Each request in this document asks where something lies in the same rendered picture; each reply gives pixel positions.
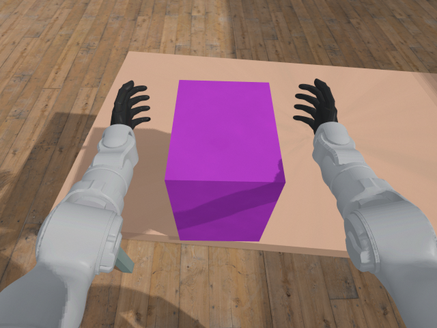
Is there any right robot hand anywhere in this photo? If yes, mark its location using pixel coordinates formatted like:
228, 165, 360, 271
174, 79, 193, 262
293, 79, 338, 134

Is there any right robot forearm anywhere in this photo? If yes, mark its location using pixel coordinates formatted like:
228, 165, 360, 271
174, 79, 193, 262
312, 122, 437, 248

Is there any carton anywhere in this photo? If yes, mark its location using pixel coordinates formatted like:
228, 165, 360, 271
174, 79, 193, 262
165, 80, 285, 241

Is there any table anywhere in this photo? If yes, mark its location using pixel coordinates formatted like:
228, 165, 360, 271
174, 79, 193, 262
50, 51, 437, 273

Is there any robot left upper arm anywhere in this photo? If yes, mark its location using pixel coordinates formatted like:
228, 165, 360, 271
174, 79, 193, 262
0, 202, 123, 328

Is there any left robot forearm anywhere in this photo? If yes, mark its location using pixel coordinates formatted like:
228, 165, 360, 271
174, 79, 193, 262
36, 124, 139, 262

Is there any left robot hand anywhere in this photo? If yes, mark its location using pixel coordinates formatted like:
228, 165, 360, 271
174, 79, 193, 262
110, 80, 151, 130

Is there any robot right upper arm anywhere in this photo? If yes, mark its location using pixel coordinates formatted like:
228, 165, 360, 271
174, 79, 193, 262
344, 200, 437, 328

